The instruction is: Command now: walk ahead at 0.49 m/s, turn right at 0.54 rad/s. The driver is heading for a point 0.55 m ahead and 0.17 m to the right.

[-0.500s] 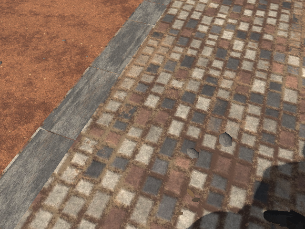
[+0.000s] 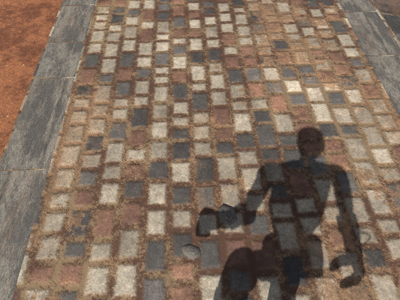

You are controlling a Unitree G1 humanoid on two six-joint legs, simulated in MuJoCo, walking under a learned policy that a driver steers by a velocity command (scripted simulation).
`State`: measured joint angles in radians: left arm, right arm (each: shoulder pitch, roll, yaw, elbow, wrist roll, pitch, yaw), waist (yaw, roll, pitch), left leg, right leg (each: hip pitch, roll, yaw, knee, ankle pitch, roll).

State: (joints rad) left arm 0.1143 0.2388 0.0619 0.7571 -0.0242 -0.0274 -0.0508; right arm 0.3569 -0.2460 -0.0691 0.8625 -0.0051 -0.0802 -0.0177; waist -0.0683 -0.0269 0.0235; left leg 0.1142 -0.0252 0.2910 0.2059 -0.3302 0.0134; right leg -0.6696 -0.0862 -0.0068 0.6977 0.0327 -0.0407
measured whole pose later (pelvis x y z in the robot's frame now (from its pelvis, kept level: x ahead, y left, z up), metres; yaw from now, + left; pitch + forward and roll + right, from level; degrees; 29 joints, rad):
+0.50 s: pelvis +0.28 -0.03 +0.00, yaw -18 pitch +2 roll +0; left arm 0.30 0.29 0.09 0.72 -0.02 -0.01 0.02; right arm 0.02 -0.28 -0.04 0.68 -0.01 -0.09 0.01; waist 0.07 0.04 0.05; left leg -0.59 0.02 -0.10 0.54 0.02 -0.06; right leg -0.17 0.13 0.16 0.47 -0.32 -0.07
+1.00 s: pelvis +0.37 -0.05 +0.00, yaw -32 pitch +0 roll +1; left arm 0.19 0.26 0.05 0.64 0.02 0.05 0.01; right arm 0.14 -0.29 -0.05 0.77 -0.01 0.01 0.00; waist -0.02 0.03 0.04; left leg -0.38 0.06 0.09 0.59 -0.31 -0.02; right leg -0.30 0.00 0.01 0.57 -0.28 -0.03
